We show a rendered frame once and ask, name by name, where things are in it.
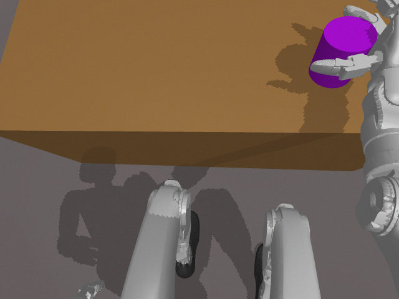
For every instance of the can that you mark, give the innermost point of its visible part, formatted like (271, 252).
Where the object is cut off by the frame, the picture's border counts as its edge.
(342, 37)

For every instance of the right robot arm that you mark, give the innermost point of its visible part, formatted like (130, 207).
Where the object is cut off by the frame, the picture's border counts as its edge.
(378, 208)

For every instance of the right robot hand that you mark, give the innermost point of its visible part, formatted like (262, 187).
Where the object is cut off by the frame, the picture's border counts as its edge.
(384, 53)

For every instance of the left robot foot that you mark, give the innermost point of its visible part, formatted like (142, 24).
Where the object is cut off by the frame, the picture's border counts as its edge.
(186, 270)

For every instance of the left robot hand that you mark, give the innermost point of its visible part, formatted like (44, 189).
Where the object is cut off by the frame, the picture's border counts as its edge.
(88, 291)

